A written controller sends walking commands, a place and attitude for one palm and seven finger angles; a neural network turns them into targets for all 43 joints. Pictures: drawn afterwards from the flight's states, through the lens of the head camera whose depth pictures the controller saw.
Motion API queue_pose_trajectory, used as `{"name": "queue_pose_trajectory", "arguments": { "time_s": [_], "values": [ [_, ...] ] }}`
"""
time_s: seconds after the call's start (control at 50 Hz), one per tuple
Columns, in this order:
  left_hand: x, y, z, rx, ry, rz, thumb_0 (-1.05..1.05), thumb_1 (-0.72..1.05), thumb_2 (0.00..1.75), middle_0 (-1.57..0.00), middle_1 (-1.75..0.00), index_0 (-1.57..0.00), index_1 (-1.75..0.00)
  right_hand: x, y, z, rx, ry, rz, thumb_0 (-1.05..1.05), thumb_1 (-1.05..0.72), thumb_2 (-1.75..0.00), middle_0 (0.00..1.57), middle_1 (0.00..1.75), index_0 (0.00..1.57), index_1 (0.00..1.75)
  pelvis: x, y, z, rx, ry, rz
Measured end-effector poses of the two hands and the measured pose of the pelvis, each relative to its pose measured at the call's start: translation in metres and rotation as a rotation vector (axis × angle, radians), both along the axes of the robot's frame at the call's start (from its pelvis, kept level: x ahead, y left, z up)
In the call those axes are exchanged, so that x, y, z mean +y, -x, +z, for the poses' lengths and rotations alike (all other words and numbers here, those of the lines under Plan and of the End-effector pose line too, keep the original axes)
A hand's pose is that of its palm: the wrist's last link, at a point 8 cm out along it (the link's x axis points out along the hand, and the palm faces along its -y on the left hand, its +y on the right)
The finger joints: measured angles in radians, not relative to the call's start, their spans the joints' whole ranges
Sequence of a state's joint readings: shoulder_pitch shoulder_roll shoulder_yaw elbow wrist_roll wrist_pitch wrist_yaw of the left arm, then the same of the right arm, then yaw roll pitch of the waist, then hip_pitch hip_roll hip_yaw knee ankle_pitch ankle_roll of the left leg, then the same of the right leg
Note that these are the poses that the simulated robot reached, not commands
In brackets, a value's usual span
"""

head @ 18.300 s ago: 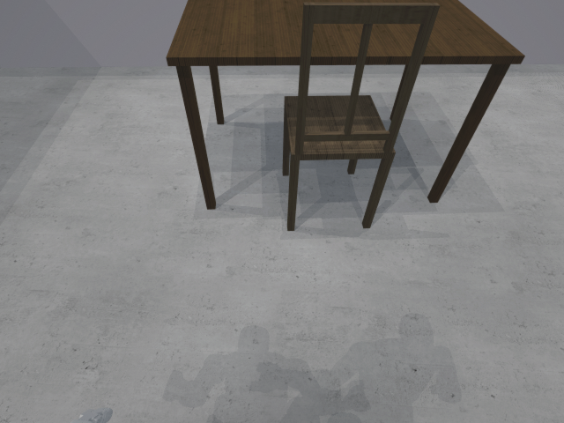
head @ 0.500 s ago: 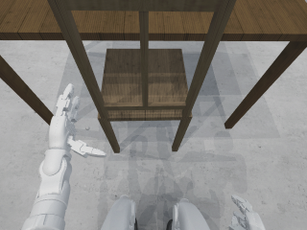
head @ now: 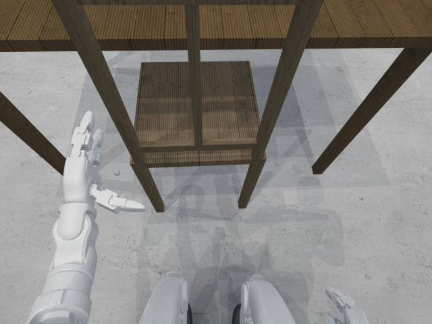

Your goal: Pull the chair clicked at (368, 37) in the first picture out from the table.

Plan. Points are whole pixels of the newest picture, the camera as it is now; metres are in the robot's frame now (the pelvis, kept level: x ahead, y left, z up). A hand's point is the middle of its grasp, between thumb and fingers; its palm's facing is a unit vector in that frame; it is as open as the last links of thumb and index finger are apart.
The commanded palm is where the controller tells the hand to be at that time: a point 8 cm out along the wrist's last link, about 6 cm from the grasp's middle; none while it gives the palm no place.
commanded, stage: aim the fingers beside a spindle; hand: left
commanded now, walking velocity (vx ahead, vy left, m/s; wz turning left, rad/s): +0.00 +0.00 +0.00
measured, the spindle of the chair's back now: (196, 93) +0.54 +0.05 +0.06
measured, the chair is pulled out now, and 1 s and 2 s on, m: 0.00 0.00 0.00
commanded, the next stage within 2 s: push the fingers through the gap in 0.36 s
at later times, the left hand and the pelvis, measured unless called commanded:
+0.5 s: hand (114, 176) +0.37 +0.19 +0.02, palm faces +0.08 -1.00 -0.02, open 16.9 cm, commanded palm +0.35 +0.24 +0.02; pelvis +0.00 +0.00 +0.00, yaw +0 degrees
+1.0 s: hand (122, 149) +0.42 +0.19 +0.02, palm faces +0.08 -1.00 -0.04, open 16.9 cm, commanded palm +0.41 +0.23 +0.02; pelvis +0.00 +0.01 -0.01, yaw +0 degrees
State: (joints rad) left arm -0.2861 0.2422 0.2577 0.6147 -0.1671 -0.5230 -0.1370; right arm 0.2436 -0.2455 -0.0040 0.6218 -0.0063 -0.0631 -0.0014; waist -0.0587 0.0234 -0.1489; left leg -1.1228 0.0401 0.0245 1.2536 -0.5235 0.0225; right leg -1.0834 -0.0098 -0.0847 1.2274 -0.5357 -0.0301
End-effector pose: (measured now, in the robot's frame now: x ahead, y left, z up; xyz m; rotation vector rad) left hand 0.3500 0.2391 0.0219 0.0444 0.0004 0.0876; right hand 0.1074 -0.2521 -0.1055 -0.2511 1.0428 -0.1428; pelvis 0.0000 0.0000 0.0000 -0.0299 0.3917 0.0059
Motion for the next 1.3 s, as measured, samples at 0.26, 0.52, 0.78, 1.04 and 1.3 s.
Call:
{"name": "queue_pose_trajectory", "arguments": {
  "time_s": [0.26, 0.52, 0.78, 1.04, 1.3],
  "values": [
    [0.001, -0.004, -0.003, -0.014, 0.011, -0.010, -0.01, -0.50, 0.30, -0.06, -0.08, -0.06, -0.08, -0.002, -0.010, 0.002, -0.022, 0.021, 0.010, 0.01, -0.90, -0.89, 0.20, 0.30, 0.20, 0.30, 0.000, 0.001, -0.003, 0.005, 0.006, 0.003],
    [0.005, 0.004, -0.005, -0.009, 0.020, -0.009, -0.01, -0.50, 0.30, -0.06, -0.08, -0.06, -0.08, 0.005, -0.013, 0.002, -0.024, 0.015, 0.022, 0.01, -0.90, -0.89, 0.20, 0.30, 0.20, 0.30, 0.004, 0.000, -0.002, 0.004, 0.009, 0.006],
    [0.000, -0.029, -0.001, -0.015, 0.016, -0.021, -0.01, -0.50, 0.30, -0.06, -0.08, -0.06, -0.08, 0.005, -0.001, -0.004, 0.008, 0.022, 0.011, 0.01, -0.90, -0.89, 0.20, 0.30, 0.20, 0.30, 0.006, 0.003, -0.006, 0.016, 0.014, 0.006],
    [-0.001, -0.054, -0.003, 0.001, 0.009, -0.005, -0.01, -0.50, 0.30, -0.06, -0.08, -0.06, -0.08, 0.000, 0.033, -0.008, 0.116, 0.025, -0.032, 0.01, -0.90, -0.89, 0.20, 0.30, 0.20, 0.30, 0.006, 0.002, -0.006, 0.032, 0.011, -0.001],
    [0.002, -0.089, -0.004, 0.003, 0.012, -0.002, -0.01, -0.50, 0.30, -0.06, -0.08, -0.06, -0.08, -0.007, 0.058, -0.012, 0.204, 0.041, -0.072, 0.01, -0.90, -0.89, 0.20, 0.30, 0.20, 0.30, 0.005, 0.001, -0.010, 0.062, 0.015, -0.007]
  ]
}}
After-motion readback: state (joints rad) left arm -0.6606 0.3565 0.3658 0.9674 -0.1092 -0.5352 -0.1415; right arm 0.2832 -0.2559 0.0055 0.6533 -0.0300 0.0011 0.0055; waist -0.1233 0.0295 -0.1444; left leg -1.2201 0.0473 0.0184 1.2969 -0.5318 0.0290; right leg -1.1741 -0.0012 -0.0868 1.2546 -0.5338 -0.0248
